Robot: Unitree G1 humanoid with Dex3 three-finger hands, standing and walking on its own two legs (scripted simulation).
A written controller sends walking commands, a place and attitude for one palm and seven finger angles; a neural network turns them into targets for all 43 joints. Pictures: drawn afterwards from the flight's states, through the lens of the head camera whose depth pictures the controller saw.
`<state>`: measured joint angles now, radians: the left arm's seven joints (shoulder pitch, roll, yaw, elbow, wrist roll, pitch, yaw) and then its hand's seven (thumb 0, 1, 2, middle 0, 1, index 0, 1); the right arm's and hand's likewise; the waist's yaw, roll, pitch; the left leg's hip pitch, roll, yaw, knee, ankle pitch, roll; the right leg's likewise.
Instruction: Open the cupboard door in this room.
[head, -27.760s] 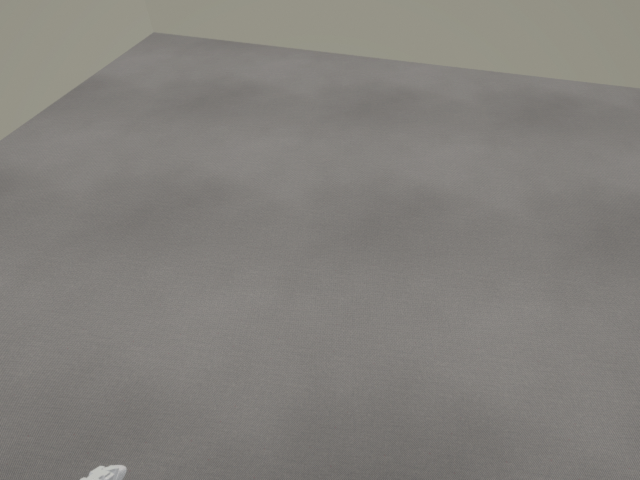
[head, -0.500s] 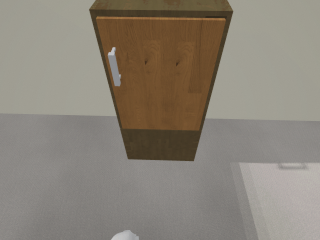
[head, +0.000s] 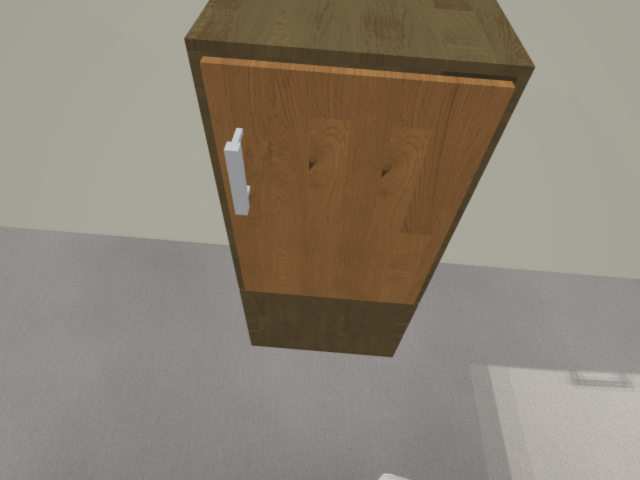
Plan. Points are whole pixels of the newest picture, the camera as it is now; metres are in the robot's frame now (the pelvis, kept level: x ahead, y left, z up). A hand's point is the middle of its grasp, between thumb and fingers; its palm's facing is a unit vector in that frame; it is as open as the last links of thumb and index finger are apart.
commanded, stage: come to a stop and stand still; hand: left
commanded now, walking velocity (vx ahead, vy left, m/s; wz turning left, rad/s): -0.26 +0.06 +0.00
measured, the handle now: (240, 172) +0.55 +0.17 +0.04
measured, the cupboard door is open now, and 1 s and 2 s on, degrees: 0 0 0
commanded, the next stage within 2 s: look again from close up in 0.90 s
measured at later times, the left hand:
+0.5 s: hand out of the picture +0.03 +0.20 -0.19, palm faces +0.06 -0.98 -0.21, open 7.4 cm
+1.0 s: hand out of the picture -0.05 +0.20 -0.18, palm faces -0.01 -0.98 -0.18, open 7.3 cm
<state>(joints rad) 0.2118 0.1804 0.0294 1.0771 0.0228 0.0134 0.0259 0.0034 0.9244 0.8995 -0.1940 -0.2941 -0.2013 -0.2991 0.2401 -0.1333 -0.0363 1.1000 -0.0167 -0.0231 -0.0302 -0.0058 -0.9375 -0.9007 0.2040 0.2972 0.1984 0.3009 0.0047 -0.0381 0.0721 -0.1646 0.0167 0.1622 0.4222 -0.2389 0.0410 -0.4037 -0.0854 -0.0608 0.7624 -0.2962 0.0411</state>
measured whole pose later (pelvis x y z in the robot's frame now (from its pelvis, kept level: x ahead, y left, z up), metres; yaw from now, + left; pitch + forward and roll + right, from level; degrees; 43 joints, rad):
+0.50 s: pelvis -0.03 +0.01 -0.01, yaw +0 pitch +0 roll +0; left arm 0.18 0.20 0.04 1.01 0.03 0.02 0.02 0.00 0.90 0.90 -0.20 -0.29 -0.21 -0.30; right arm 0.16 -0.21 -0.05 1.02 -0.01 0.02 -0.01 0.00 -0.91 -0.90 0.20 0.30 0.19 0.30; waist 0.03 -0.02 0.06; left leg -0.19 0.03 0.03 0.54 -0.35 -0.02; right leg -0.36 -0.08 -0.10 0.53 -0.16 0.02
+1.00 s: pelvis -0.05 +0.03 +0.00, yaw -1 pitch -1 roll +0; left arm 0.26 0.14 -0.01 1.14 0.01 0.01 0.04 0.00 0.91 0.90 -0.20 -0.29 -0.20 -0.30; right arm 0.26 -0.13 -0.02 1.14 0.00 -0.01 -0.03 0.00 -0.92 -0.90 0.20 0.30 0.20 0.30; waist 0.00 0.00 0.05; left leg -0.13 -0.01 0.07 0.39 -0.24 0.03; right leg -0.15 -0.03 -0.03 0.43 -0.26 0.01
